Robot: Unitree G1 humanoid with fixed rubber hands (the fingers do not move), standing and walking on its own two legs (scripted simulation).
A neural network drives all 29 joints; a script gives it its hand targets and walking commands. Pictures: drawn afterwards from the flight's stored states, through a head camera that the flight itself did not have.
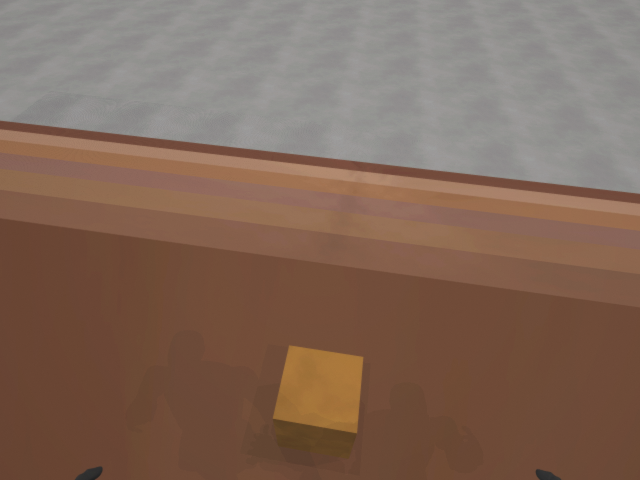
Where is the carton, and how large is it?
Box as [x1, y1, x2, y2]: [273, 345, 362, 458]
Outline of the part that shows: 289,345 273,415 273,422 278,445 348,458 357,427 362,357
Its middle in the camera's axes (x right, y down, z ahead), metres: +0.00 +0.46 +1.11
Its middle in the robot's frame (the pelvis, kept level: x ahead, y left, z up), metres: +0.45 -0.01 -0.66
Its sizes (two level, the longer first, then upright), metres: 0.210 0.200 0.250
